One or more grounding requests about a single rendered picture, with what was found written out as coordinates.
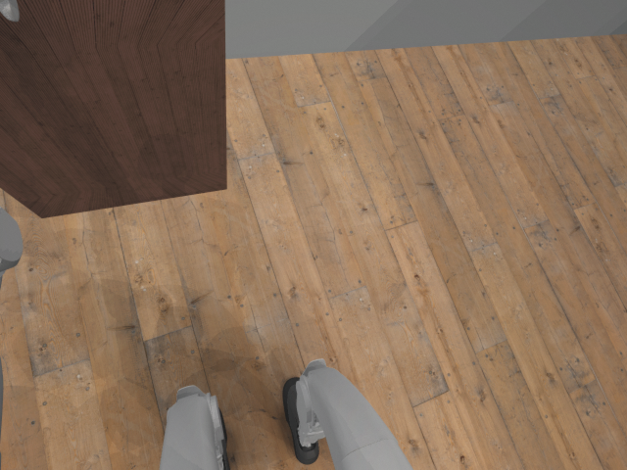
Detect cabinet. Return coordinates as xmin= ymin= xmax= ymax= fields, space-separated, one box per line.
xmin=0 ymin=0 xmax=227 ymax=218

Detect robot right thigh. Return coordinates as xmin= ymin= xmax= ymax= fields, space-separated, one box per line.
xmin=296 ymin=367 xmax=413 ymax=470

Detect left robot hand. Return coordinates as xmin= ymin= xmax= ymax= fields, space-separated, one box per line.
xmin=0 ymin=0 xmax=20 ymax=22

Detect left robot upper arm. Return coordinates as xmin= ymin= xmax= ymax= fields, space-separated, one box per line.
xmin=0 ymin=207 xmax=23 ymax=470

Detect right robot foot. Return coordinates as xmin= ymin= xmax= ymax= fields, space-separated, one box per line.
xmin=282 ymin=377 xmax=319 ymax=465

